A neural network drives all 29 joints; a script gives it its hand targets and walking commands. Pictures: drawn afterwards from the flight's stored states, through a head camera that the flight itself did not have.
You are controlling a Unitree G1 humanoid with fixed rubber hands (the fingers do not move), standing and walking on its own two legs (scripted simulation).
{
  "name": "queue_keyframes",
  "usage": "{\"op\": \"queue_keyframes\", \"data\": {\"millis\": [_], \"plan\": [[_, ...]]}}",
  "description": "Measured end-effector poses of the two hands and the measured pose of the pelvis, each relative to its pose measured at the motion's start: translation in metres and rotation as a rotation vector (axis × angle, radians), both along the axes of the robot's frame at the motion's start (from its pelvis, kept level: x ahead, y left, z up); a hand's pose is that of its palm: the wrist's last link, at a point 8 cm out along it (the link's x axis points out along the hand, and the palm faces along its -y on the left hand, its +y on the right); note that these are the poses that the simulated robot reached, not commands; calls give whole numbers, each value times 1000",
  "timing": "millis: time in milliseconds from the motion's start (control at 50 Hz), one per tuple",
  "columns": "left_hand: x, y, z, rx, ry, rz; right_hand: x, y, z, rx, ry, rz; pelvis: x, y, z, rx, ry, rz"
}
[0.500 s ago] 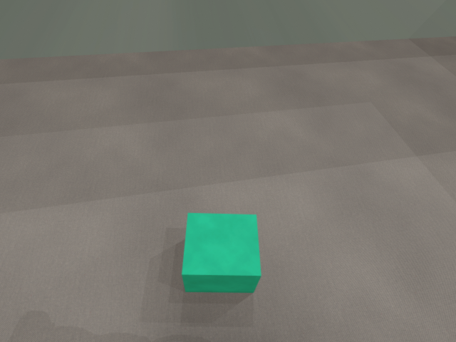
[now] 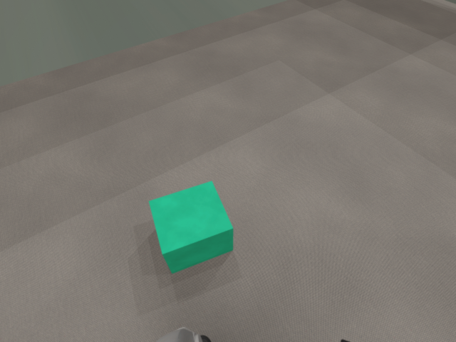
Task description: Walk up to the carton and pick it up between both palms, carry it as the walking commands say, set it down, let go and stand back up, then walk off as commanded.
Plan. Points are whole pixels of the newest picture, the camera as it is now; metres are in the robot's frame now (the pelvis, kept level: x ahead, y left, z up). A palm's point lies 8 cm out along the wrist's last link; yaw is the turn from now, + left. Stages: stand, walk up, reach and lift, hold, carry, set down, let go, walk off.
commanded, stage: walk off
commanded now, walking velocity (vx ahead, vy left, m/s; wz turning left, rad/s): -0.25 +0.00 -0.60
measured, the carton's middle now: (192, 226) +0.64 +0.19 -0.64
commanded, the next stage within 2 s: none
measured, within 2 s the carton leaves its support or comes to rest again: neither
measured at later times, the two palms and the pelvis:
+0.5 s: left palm out of the picture +0.00 +0.31 -0.15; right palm out of the picture -0.11 -0.18 -0.09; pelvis -0.12 +0.08 +0.01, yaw -17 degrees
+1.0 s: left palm out of the picture -0.07 +0.33 -0.11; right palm out of the picture -0.36 -0.08 -0.15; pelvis -0.25 +0.16 +0.01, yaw -36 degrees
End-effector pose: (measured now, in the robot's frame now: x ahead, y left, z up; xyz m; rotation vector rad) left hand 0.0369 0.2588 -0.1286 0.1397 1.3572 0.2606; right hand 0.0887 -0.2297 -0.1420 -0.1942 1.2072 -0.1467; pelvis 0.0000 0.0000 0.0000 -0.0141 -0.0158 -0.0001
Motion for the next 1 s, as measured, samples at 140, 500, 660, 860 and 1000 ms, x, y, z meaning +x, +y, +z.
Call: {"op": "queue_keyframes", "data": {"millis": [140,500,660,860,1000], "plan": [[-42,-17,15,14,52,-93,-90,-23,1,9,106,-134,-33,4,12,19,11,-83],[-34,50,-21,-84,-36,-298,-202,52,51,-121,20,-312,-120,80,14,-36,22,-292],[-51,76,-15,-89,-10,-378,-244,95,52,-92,-21,-386,-155,110,18,-39,24,-403],[-70,74,1,-28,-36,-554,-352,127,9,-15,-9,-547,-216,140,3,5,-1,-541],[-111,74,20,25,-45,-663,-447,152,-6,42,100,-677,-251,156,7,16,-6,-625]]}}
